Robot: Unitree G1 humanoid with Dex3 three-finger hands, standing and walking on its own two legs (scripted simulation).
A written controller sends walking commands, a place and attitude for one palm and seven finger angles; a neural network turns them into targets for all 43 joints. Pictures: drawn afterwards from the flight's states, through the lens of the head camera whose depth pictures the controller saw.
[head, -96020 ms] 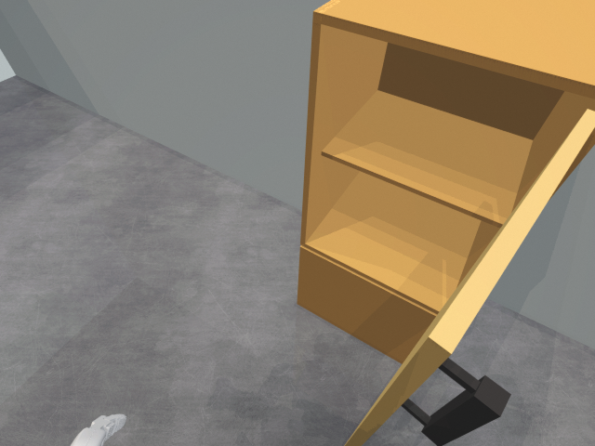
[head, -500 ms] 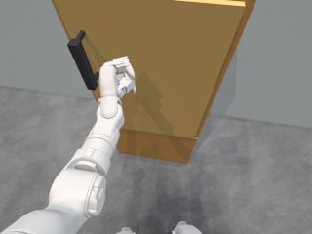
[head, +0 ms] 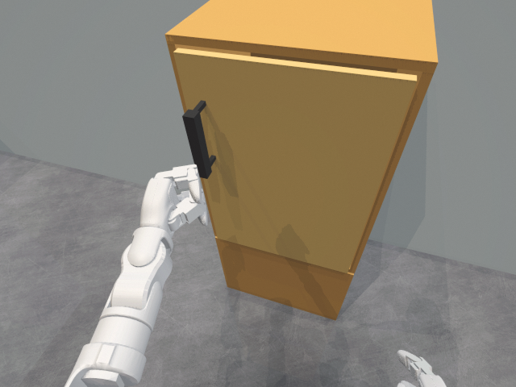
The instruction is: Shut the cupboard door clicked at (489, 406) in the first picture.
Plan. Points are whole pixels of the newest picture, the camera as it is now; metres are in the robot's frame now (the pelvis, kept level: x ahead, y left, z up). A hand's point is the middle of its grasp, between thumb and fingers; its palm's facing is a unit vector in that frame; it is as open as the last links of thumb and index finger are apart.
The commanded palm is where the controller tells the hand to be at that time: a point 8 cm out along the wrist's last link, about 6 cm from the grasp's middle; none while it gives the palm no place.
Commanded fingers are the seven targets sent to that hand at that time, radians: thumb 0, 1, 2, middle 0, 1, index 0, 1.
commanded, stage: draw the hand back to the body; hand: left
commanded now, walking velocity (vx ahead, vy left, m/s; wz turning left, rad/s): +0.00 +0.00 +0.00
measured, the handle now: (203, 140) +0.57 +0.15 +0.07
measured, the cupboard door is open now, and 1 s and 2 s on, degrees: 0 0 0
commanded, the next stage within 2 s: step back with the hand held close in 1.14 s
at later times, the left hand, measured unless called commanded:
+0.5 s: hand (83, 259) +0.24 +0.23 +0.15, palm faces +0.25 -0.93 -0.28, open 4.2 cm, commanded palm +0.20 +0.28 +0.17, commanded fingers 0.00 0.90 0.90 -0.53 -0.66 -0.53 -0.66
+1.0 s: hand out of the picture +0.19 +0.30 +0.16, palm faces +0.49 -0.79 -0.37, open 7.3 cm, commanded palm +0.14 +0.33 +0.19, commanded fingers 0.00 0.90 0.90 -0.20 -0.30 -0.20 -0.30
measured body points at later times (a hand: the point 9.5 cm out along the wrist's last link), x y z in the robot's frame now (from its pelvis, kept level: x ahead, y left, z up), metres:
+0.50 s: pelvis -0.01 +0.03 +0.02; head -0.03 +0.00 +0.47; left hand +0.22 +0.28 +0.16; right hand +0.17 -0.18 -0.08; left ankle -0.01 +0.12 -0.72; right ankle +0.00 -0.09 -0.72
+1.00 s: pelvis +0.00 +0.03 +0.02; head -0.01 +0.01 +0.47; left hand +0.16 +0.34 +0.19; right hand +0.20 -0.19 -0.07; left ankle -0.01 +0.12 -0.72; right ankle +0.00 -0.09 -0.72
